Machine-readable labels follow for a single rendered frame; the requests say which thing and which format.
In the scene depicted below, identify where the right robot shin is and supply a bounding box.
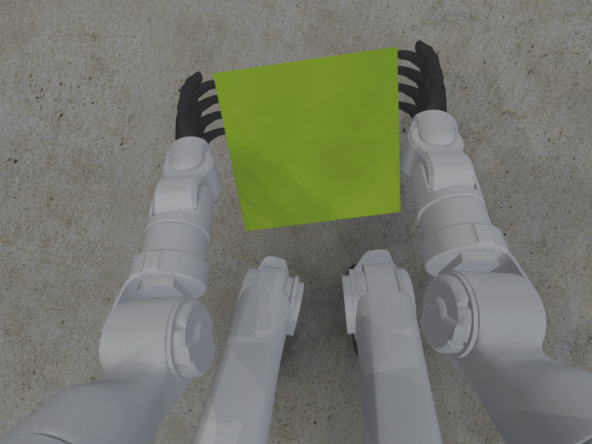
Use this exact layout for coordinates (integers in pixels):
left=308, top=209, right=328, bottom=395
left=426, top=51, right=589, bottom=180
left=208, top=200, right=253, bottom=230
left=353, top=250, right=416, bottom=311

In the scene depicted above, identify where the robot right upper arm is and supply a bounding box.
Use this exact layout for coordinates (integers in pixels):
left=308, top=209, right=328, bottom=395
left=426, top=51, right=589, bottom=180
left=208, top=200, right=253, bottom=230
left=420, top=270, right=592, bottom=444

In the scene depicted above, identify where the carton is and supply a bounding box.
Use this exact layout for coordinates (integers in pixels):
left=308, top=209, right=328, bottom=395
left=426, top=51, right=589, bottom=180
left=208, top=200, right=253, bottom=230
left=213, top=46, right=401, bottom=231

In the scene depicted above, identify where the left robot shin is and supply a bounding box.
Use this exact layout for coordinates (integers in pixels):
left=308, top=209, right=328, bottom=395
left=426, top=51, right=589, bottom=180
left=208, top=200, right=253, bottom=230
left=235, top=256, right=290, bottom=309

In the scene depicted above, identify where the left robot hand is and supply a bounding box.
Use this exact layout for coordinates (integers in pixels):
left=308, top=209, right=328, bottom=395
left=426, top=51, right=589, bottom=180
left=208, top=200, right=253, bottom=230
left=175, top=71, right=226, bottom=144

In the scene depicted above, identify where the robot left upper arm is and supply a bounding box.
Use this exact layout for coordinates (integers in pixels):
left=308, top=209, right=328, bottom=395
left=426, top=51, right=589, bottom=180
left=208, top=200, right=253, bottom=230
left=0, top=296, right=216, bottom=444

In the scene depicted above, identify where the left robot forearm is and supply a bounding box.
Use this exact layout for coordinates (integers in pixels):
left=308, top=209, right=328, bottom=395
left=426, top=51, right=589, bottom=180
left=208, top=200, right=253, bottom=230
left=99, top=136, right=222, bottom=368

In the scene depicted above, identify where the robot shin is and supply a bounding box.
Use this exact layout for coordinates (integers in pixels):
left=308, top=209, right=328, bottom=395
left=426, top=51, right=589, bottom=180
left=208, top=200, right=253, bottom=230
left=353, top=250, right=416, bottom=311
left=235, top=256, right=290, bottom=309

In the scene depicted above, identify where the right robot hand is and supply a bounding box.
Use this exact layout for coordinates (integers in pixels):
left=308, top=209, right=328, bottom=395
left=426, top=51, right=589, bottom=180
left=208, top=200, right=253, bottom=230
left=398, top=41, right=447, bottom=119

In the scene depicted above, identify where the right robot forearm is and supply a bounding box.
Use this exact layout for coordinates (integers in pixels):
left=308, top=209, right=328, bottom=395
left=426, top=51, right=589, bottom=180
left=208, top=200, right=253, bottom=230
left=401, top=110, right=547, bottom=338

